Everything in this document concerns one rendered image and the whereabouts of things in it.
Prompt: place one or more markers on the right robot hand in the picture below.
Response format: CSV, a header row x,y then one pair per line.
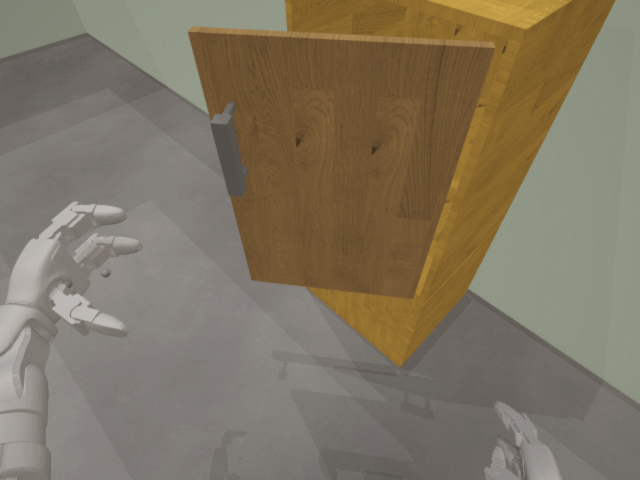
x,y
532,461

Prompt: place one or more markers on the robot left forearm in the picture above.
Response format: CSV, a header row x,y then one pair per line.
x,y
25,337

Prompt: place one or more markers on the cupboard door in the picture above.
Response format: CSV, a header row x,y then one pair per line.
x,y
351,143

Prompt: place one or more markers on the handle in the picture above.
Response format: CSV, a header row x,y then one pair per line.
x,y
224,134

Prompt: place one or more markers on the left robot hand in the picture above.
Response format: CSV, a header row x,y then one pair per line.
x,y
44,264

